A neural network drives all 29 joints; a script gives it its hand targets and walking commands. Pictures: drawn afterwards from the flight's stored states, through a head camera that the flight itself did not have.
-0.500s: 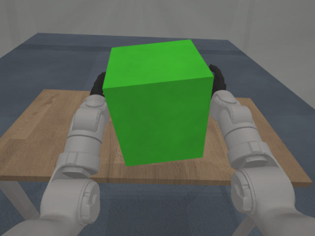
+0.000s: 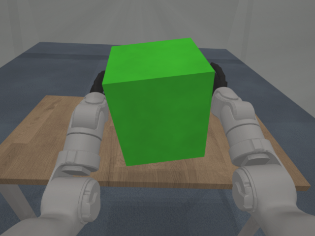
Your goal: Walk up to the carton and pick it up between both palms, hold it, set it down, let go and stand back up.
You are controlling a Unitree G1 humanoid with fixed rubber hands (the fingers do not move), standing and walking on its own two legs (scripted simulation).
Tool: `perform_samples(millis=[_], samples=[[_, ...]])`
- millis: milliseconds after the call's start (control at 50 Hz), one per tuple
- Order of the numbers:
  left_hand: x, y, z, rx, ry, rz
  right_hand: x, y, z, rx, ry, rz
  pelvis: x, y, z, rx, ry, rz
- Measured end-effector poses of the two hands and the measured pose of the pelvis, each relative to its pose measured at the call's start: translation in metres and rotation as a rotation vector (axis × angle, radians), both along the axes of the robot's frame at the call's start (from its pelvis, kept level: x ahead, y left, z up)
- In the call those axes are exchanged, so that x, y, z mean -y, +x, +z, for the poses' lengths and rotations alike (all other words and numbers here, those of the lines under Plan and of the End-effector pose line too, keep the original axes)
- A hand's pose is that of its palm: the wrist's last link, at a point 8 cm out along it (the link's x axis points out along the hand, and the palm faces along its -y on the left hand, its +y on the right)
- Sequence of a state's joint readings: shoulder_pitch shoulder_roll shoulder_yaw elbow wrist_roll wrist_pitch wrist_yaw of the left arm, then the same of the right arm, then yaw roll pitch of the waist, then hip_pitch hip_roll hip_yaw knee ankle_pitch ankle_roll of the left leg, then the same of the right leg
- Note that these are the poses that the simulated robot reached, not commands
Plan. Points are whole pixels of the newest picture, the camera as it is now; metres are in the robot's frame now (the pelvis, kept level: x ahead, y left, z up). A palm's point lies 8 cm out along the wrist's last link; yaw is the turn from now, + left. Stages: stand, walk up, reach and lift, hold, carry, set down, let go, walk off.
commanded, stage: hold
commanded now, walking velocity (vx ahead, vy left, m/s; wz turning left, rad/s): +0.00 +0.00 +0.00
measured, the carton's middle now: (158, 102) +0.39 +0.02 +0.21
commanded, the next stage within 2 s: none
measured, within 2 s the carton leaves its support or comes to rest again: neither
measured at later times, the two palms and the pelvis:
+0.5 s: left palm (96, 97) +0.36 +0.17 +0.23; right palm (217, 89) +0.39 -0.13 +0.26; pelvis +0.00 +0.00 +0.00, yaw +0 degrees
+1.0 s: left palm (97, 97) +0.36 +0.17 +0.23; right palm (217, 89) +0.39 -0.13 +0.26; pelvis +0.00 +0.00 +0.00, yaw +0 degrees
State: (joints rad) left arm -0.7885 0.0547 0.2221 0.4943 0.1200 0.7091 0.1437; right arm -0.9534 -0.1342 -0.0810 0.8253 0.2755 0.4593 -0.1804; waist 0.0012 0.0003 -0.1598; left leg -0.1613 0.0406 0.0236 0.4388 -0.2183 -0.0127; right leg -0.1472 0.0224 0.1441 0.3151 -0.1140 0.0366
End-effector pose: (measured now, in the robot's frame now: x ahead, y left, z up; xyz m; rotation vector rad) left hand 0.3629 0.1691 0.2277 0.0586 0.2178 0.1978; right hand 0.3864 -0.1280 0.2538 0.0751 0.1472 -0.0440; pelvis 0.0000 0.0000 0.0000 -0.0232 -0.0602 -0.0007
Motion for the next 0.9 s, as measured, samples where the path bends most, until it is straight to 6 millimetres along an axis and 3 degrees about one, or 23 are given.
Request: perform_samples(millis=[320, 900], samples=[[-0.0017, -0.0016, 0.0052, 0.002, -0.015, -0.004, -0.0022, -0.0018, 0.0097, -0.001, -0.009, -0.003, -0.0005, 0.0, 0.0001, 0.003, -0.001, 0.001], [-0.0012, 0.0001, 0.0038, -0.011, -0.017, -0.01, -0.0017, -0.001, 0.0085, -0.017, -0.01, -0.01, -0.0009, 0.0012, 0.0003, 0.001, -0.002, 0.002]])
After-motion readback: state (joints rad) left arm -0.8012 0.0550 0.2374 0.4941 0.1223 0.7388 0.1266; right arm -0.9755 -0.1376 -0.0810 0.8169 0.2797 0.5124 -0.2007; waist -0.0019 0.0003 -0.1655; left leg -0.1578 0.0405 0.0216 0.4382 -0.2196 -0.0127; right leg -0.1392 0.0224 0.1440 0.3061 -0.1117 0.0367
